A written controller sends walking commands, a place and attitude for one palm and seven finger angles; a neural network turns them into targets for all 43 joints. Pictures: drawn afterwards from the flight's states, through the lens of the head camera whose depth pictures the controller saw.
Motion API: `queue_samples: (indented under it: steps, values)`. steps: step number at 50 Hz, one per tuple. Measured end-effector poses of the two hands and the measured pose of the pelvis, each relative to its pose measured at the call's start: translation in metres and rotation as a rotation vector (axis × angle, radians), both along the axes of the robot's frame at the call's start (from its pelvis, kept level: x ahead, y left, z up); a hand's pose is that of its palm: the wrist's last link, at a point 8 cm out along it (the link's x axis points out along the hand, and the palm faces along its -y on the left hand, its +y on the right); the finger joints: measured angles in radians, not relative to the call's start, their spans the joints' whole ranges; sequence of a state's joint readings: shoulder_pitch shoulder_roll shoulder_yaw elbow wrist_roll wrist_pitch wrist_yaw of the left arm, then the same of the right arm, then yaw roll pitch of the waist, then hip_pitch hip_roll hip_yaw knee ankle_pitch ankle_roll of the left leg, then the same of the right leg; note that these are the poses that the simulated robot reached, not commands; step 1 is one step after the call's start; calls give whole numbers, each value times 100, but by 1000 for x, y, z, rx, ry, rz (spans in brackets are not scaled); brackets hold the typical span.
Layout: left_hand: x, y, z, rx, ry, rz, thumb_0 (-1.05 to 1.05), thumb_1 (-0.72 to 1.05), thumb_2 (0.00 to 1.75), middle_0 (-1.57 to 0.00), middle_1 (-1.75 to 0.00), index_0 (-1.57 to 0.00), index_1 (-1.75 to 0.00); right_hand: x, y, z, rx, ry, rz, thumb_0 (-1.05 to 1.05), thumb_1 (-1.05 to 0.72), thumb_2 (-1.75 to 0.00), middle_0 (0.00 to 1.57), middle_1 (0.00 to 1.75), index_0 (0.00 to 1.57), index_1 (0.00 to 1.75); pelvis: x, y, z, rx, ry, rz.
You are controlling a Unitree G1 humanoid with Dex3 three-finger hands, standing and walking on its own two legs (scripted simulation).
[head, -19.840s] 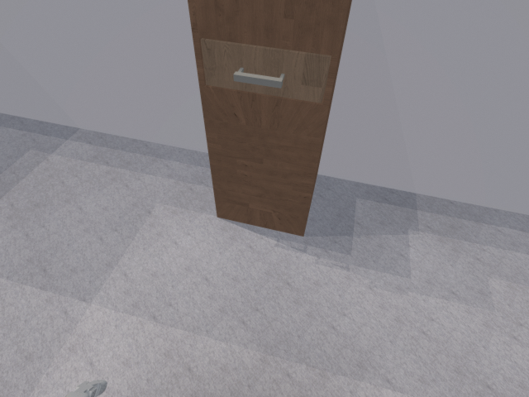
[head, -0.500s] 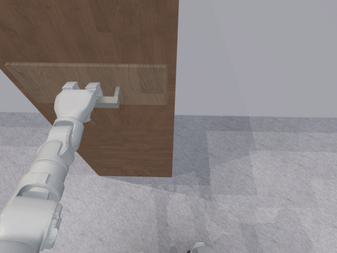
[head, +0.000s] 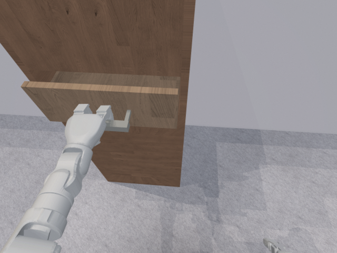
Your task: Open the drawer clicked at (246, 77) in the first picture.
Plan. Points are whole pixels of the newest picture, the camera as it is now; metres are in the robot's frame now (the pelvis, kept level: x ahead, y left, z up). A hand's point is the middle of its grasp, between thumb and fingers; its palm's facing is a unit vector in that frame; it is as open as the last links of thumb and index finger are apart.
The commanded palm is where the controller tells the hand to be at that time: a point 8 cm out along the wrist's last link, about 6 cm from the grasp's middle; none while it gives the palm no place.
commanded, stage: pull the drawer open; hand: left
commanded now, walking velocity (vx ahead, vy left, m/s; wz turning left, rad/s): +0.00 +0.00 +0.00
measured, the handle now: (102, 118) +0.44 +0.19 +0.04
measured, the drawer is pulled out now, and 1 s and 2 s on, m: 0.06 0.18 0.29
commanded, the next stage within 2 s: none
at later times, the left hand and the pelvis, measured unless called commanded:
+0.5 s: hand (88, 158) +0.33 +0.21 +0.01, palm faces +0.00 -0.06 -1.00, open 5.3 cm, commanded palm +0.29 +0.23 +0.06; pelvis -0.01 -0.01 +0.00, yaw +0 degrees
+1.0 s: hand (80, 184) +0.27 +0.21 +0.01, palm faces +0.01 -0.07 -1.00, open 5.3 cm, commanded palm +0.23 +0.23 +0.06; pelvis -0.01 -0.01 +0.00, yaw +0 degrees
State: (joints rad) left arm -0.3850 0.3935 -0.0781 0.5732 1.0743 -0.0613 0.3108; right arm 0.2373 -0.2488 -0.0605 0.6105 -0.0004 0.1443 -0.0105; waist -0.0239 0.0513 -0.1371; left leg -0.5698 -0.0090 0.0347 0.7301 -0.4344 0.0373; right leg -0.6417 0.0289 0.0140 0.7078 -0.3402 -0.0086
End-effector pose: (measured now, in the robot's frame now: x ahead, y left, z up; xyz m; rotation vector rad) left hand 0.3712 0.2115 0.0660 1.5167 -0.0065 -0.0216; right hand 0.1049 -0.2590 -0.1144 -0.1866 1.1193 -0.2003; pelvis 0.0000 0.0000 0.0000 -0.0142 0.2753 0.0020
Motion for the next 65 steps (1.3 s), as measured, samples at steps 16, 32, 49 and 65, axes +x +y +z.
queue_samples:
  steps: [16,32,49,65]
  values:
    - [-34,2,1,-13,9,19,1,76,83,-30,-135,-42,-135,9,1,2,16,-53,11,0,-91,-90,20,30,20,30,-3,-5,2,7,-32,-9]
    - [-73,3,0,-6,-3,31,1,76,84,-31,-135,-42,-135,24,0,5,15,-116,44,1,-91,-90,20,30,20,30,-10,-10,2,14,-64,-6]
    - [-120,6,0,-20,-19,42,1,75,84,-31,-135,-42,-135,48,5,14,16,-193,100,1,-91,-90,20,30,20,30,-13,-13,1,18,-88,-5]
    - [-149,8,1,-26,-14,49,1,75,83,-32,-135,-42,-135,65,15,18,31,-246,127,1,-91,-90,20,30,20,30,-14,-15,0,21,-102,-13]
